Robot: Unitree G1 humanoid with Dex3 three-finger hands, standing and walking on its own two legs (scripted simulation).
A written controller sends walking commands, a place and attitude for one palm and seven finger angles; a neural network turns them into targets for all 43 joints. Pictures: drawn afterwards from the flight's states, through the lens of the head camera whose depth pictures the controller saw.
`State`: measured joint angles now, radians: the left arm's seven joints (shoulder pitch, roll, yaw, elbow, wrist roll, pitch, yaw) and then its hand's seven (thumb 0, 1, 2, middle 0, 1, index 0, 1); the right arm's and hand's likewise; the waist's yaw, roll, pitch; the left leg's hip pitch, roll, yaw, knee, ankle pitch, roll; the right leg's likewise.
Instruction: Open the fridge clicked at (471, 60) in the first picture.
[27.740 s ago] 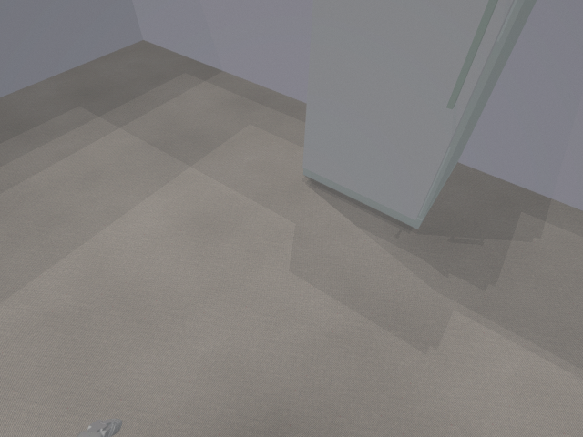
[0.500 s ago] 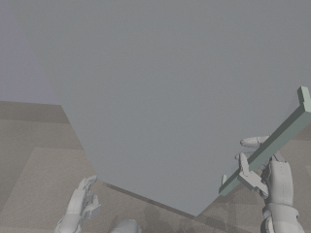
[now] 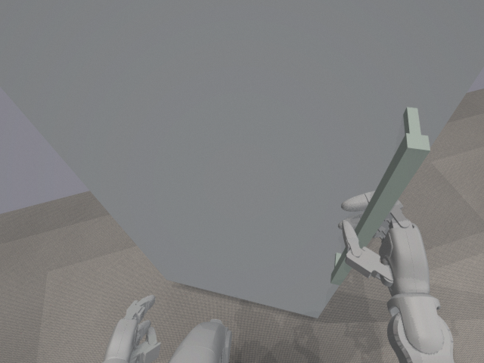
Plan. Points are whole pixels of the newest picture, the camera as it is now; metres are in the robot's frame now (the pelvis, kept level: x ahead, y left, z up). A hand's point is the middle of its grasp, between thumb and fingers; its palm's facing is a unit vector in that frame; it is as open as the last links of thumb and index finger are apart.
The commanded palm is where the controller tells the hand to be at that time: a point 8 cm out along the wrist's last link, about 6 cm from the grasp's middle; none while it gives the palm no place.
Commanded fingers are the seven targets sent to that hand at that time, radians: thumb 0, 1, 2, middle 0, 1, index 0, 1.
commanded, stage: walk backward, drawing the door open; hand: right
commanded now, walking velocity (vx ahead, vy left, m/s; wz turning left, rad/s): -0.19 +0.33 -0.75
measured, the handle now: (361, 224) +0.32 -0.14 +0.07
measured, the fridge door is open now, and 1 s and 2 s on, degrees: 31 56 76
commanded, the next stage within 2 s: stop walking and hold the door back in 1.48 s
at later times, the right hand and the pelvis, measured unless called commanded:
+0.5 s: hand (315, 341) +0.15 -0.07 +0.09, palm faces +0.35 +0.92 -0.16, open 5.9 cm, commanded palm +0.10 -0.10 +0.09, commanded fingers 0.00 -0.90 -0.90 0.45 1.40 0.45 1.40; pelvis -0.05 +0.15 -0.02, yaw -20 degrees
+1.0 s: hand out of the picture +0.07 +0.00 +0.09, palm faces +0.71 +0.64 -0.30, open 6.1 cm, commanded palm +0.01 -0.01 +0.09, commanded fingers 0.00 -0.90 -0.90 0.45 1.40 0.45 1.40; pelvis -0.05 +0.31 -0.01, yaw -33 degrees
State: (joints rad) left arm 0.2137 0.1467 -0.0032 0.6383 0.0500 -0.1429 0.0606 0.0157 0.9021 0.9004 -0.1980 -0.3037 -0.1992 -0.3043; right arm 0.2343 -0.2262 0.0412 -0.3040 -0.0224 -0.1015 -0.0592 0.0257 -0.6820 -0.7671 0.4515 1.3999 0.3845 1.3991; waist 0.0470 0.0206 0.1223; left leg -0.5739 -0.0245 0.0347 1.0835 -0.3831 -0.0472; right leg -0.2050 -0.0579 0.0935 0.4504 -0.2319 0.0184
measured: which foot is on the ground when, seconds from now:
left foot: up 0.00-0.18, down 0.20-0.50, up 0.52-0.86, down 0.88-1.00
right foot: down 0.00-0.22, up 0.24-0.48, down 0.50-0.88, up 0.90-1.00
